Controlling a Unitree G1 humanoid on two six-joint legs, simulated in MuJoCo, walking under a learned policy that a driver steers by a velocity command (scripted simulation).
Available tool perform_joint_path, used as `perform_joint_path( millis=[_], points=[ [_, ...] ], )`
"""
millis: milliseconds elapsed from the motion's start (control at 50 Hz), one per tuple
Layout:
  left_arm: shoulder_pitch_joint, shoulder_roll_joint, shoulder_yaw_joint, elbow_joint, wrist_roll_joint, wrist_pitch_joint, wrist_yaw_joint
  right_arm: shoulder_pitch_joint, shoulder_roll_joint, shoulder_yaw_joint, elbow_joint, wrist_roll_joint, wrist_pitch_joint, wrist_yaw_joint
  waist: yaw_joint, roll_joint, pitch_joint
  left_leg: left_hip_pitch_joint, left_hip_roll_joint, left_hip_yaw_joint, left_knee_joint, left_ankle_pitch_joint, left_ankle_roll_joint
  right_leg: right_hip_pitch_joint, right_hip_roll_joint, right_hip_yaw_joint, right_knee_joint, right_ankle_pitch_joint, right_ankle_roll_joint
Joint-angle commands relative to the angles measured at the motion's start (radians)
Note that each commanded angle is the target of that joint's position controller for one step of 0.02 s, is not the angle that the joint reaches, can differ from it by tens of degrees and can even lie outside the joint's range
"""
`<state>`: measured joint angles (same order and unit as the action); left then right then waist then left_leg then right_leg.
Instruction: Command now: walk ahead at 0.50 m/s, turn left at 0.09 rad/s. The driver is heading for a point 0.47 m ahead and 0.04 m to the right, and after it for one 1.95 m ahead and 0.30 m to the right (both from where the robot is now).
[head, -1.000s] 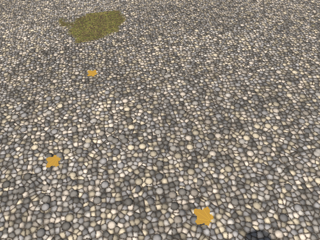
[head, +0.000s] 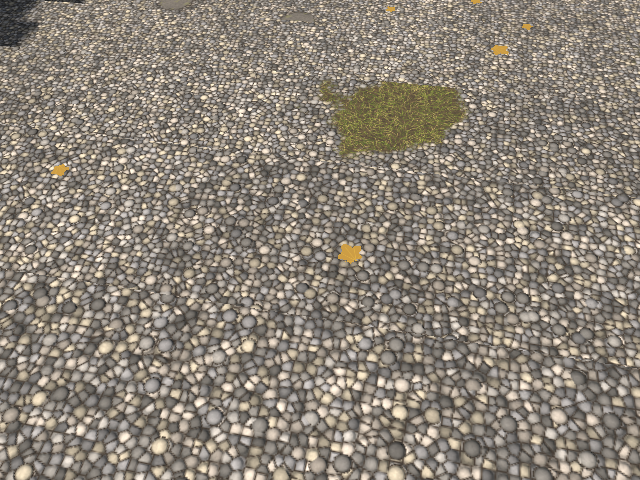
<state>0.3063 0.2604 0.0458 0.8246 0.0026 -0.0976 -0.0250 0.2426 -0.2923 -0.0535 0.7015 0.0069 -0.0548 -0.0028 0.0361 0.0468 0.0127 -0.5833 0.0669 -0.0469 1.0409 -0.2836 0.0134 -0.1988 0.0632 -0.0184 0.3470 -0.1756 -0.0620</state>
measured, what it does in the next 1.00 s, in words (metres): walks ahead, turning right: left foot, then right foot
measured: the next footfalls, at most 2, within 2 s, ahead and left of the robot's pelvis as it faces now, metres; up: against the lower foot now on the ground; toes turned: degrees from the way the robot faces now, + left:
left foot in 0.26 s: +0.33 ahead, +0.15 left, +0.00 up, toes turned +3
right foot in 0.70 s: +0.31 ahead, -0.10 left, +0.00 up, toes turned -14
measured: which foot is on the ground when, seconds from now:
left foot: up 0.00-0.24, down 0.26-0.70, up 0.72-1.00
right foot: down 0.00-0.30, up 0.32-0.68, down 0.70-1.00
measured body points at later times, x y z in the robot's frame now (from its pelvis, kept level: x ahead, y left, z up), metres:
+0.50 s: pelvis +0.22 +0.05 +0.00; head +0.26 +0.05 +0.45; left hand +0.33 +0.30 -0.13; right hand +0.37 -0.21 -0.10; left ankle +0.29 +0.15 -0.74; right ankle +0.22 -0.09 -0.69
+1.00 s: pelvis +0.27 -0.01 +0.01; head +0.30 -0.03 +0.45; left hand +0.50 +0.22 -0.08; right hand +0.33 -0.33 -0.10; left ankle +0.30 +0.15 -0.69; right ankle +0.27 -0.09 -0.74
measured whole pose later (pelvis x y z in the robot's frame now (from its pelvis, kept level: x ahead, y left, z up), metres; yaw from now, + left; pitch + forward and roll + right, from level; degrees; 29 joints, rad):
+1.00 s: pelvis +0.27 -0.01 +0.01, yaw -18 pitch +3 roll +1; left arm 0.23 0.32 0.07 0.66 0.02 -0.10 -0.04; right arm 0.17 -0.33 -0.08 0.74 -0.05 -0.04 -0.02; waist 0.01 0.00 0.00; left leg -0.44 0.04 0.00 0.86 -0.37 -0.10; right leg -0.24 0.06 0.07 0.32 -0.12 -0.07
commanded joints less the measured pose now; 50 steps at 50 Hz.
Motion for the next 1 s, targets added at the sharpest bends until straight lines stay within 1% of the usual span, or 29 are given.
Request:
perform_joint_path(
  millis=[20,140,160,180,240,260,280,300,320,340,360,380,400,420,440,480,520,580,620,680,700,720,740,760,780,800,820,900,1000],
  points=[
    [-0.038,0.159,0.036,-0.055,-0.009,-0.015,0.009,-0.035,-0.044,-0.009,-0.080,-0.007,-0.016,-0.001,-0.018,-0.118,-0.003,-0.099,0.050,-0.009,-0.137,0.126,-0.022,0.060,-0.264,0.214,-0.196,0.237,-0.175],
    [0.058,0.177,0.034,-0.003,-0.023,0.009,0.016,-0.218,-0.018,0.002,-0.122,0.005,-0.032,0.023,0.050,-0.110,0.030,-0.005,-0.004,0.038,-0.445,0.370,-0.018,0.094,-0.238,0.116,-0.166,0.315,-0.131],
    [0.097,0.106,0.002,0.005,0.102,-0.021,-0.026,-0.135,-0.003,0.029,-0.093,-0.125,-0.021,0.061,0.016,-0.131,-0.012,-0.018,-0.014,0.026,-0.441,0.353,-0.015,0.151,-0.265,0.131,-0.138,0.330,-0.175],
    [0.107,0.131,0.015,0.013,0.093,-0.031,-0.040,-0.149,-0.023,0.015,-0.096,-0.117,-0.017,0.073,0.016,-0.131,0.009,-0.028,-0.006,0.005,-0.450,0.331,-0.007,0.194,-0.289,0.139,-0.111,0.408,-0.171],
    [0.039,0.215,0.031,0.003,0.044,-0.034,-0.034,-0.196,-0.105,-0.004,-0.105,-0.058,-0.044,0.062,-0.033,-0.090,-0.023,0.151,-0.063,0.071,-0.576,0.413,0.046,0.185,-0.243,0.084,0.007,0.603,-0.088],
    [0.048,0.216,0.029,0.004,0.042,-0.031,-0.033,-0.143,-0.147,-0.016,-0.082,-0.037,-0.058,0.054,-0.058,-0.075,-0.082,0.350,-0.089,0.096,-0.595,0.518,0.093,0.125,-0.189,0.056,0.090,0.721,-0.037],
    [0.100,0.142,0.004,-0.015,0.045,-0.031,-0.036,-0.028,-0.209,-0.028,-0.057,-0.028,-0.071,0.046,-0.077,0.025,-0.276,0.708,0.029,0.018,-0.493,0.914,0.236,-0.015,-0.101,0.014,0.275,0.556,0.039],
    [0.286,0.016,-0.044,-0.017,0.067,-0.034,-0.041,0.129,-0.222,-0.023,-0.048,-0.028,-0.054,0.047,-0.073,0.206,-0.591,1.172,0.369,-0.391,-0.506,1.089,0.507,-0.297,0.000,0.012,0.578,-0.089,0.105],
    [0.179,0.098,-0.016,-0.022,0.047,-0.024,-0.051,0.281,-0.161,-0.019,0.000,-0.058,-0.042,0.034,-0.169,0.120,-0.559,1.122,0.412,-0.523,-0.609,0.958,0.481,-0.391,0.021,0.063,0.785,-0.507,0.101],
    [0.054,0.103,-0.003,-0.057,0.037,-0.014,-0.042,0.242,-0.205,-0.040,0.036,-0.057,-0.054,0.020,-0.145,0.084,-0.291,0.849,0.352,-0.377,-0.669,0.712,0.349,-0.446,-0.049,0.102,0.876,-0.473,0.080],
    [0.039,0.121,0.002,-0.045,0.052,-0.011,-0.020,0.089,-0.156,-0.031,0.018,-0.028,-0.055,0.010,-0.083,0.059,-0.143,0.617,0.296,-0.242,-0.716,0.612,0.278,-0.433,-0.116,0.081,0.843,-0.436,0.086],
    [0.084,0.083,-0.012,-0.029,0.070,-0.008,-0.010,-0.020,-0.071,0.001,-0.006,-0.012,-0.053,0.007,-0.015,0.060,-0.132,0.496,0.260,-0.172,-0.745,0.628,0.248,-0.352,-0.158,0.090,0.756,-0.421,0.099],
    [0.090,0.034,-0.030,-0.026,0.071,-0.004,-0.012,-0.097,-0.024,0.016,-0.031,-0.010,-0.057,0.005,0.025,0.059,-0.099,0.374,0.235,-0.106,-0.771,0.635,0.224,-0.272,-0.187,0.086,0.690,-0.406,0.124],
    [0.125,0.026,-0.031,-0.009,0.065,0.003,-0.018,-0.149,-0.037,0.011,-0.056,-0.020,-0.059,0.004,0.054,0.049,-0.118,0.286,0.205,-0.050,-0.791,0.639,0.215,-0.165,-0.181,0.054,0.670,-0.353,0.145],
    [0.160,0.049,-0.020,0.001,0.054,0.010,-0.027,-0.203,-0.102,-0.016,-0.087,-0.038,-0.066,0.002,0.075,0.038,-0.134,0.224,0.171,0.025,-0.803,0.592,0.215,-0.097,-0.156,0.001,0.633,-0.281,0.154],
    [0.126,0.075,-0.014,-0.015,0.045,0.014,-0.048,-0.195,-0.202,-0.067,-0.104,-0.054,-0.076,-0.008,0.030,0.048,-0.123,0.210,0.164,0.080,-0.828,0.468,0.241,-0.107,-0.127,-0.060,0.595,-0.195,0.152],
    [0.062,0.069,-0.020,-0.052,0.057,0.010,-0.044,-0.130,-0.189,-0.079,-0.091,-0.060,-0.077,-0.020,-0.005,0.024,-0.093,0.272,0.240,0.029,-0.837,0.354,0.270,-0.183,-0.166,-0.015,0.549,-0.158,0.116],
    [0.016,0.072,-0.024,-0.078,0.052,0.016,-0.033,-0.128,-0.133,-0.074,-0.096,-0.061,-0.082,-0.024,-0.017,0.028,-0.078,0.384,0.308,-0.013,-0.840,0.262,0.265,-0.240,-0.201,0.038,0.456,-0.120,0.070],
    [0.005,0.083,-0.017,-0.087,0.050,0.019,-0.036,-0.154,-0.130,-0.078,-0.107,-0.060,-0.081,-0.026,-0.017,0.025,-0.076,0.419,0.299,0.019,-0.823,0.198,0.239,-0.222,-0.183,0.018,0.387,-0.087,0.046],
    [-0.019,0.114,0.010,-0.116,0.022,-0.004,-0.049,-0.168,-0.120,-0.071,-0.091,-0.060,-0.073,-0.029,-0.016,0.000,-0.076,0.399,0.245,0.077,-0.735,0.046,0.166,-0.102,-0.103,-0.034,0.194,0.073,-0.021],
    [-0.007,0.135,0.023,-0.125,0.016,-0.018,-0.049,-0.137,-0.097,-0.062,-0.074,-0.055,-0.067,-0.028,-0.011,-0.038,-0.088,0.392,0.211,0.104,-0.672,0.013,0.122,-0.042,-0.098,-0.013,0.119,0.200,-0.071],
    [-0.016,0.252,0.055,-0.151,0.010,-0.032,-0.032,-0.055,-0.035,-0.048,-0.102,-0.047,-0.060,-0.036,-0.064,-0.245,-0.156,0.339,0.064,0.248,-0.459,-0.125,0.009,0.065,-0.292,0.246,0.026,0.590,-0.259],
    [0.032,0.335,0.084,-0.177,0.012,-0.043,-0.026,-0.108,-0.056,-0.043,-0.144,-0.056,-0.070,-0.041,-0.009,-0.291,-0.140,0.106,-0.083,0.186,-0.319,-0.347,-0.063,0.186,-0.438,0.542,-0.067,0.608,-0.425],
    [0.071,0.310,0.090,-0.138,0.047,-0.057,-0.011,-0.159,-0.089,-0.047,-0.127,-0.056,-0.057,-0.030,0.024,-0.185,-0.108,0.013,-0.065,0.050,-0.230,-0.348,-0.070,0.215,-0.415,0.509,-0.080,0.441,-0.353],
    [0.059,0.274,0.089,-0.130,0.042,-0.057,-0.004,-0.174,-0.112,-0.056,-0.118,-0.049,-0.039,-0.034,0.022,-0.171,-0.096,-0.021,-0.038,0.019,-0.153,-0.304,-0.074,0.218,-0.367,0.435,-0.080,0.358,-0.285],
    [0.019,0.227,0.074,-0.139,0.021,-0.047,-0.002,-0.153,-0.134,-0.067,-0.102,-0.063,-0.031,-0.044,0.000,-0.165,-0.103,-0.025,-0.026,0.004,-0.080,-0.285,-0.080,0.204,-0.348,0.397,-0.071,0.385,-0.262],
    [-0.009,0.191,0.062,-0.147,0.006,-0.037,-0.001,-0.142,-0.122,-0.063,-0.093,-0.073,-0.028,-0.050,-0.022,-0.159,-0.097,0.004,-0.016,-0.011,-0.030,-0.272,-0.079,0.152,-0.343,0.369,-0.075,0.426,-0.248],
    [-0.083,0.186,0.059,-0.209,0.028,-0.016,-0.004,-0.050,-0.104,-0.051,-0.036,-0.058,-0.015,-0.034,-0.061,-0.134,-0.105,0.110,-0.030,0.021,-0.061,-0.080,-0.096,0.056,-0.288,0.279,-0.102,0.433,-0.238],
    [-0.051,0.200,0.068,-0.232,0.014,-0.021,-0.017,-0.037,-0.092,-0.027,0.010,-0.052,0.015,-0.005,-0.007,-0.133,-0.100,0.122,-0.001,0.033,-0.229,-0.085,-0.123,0.096,-0.300,0.309,-0.060,0.331,-0.230]
  ],
)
